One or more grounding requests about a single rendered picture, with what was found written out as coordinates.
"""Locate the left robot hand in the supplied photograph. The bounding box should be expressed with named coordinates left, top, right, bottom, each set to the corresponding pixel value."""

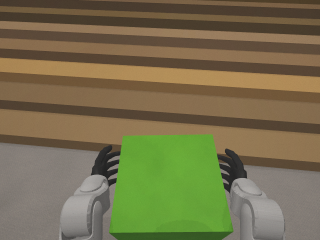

left=91, top=145, right=121, bottom=186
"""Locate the carton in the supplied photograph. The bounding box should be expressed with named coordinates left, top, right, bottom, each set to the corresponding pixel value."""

left=109, top=134, right=234, bottom=240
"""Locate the robot left forearm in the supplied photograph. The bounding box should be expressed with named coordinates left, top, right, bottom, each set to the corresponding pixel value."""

left=58, top=174, right=111, bottom=240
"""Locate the robot right forearm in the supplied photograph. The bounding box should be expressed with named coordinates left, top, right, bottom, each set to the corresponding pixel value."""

left=229, top=178, right=286, bottom=240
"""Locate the right robot hand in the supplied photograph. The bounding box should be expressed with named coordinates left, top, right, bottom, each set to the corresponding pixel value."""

left=217, top=148, right=247, bottom=194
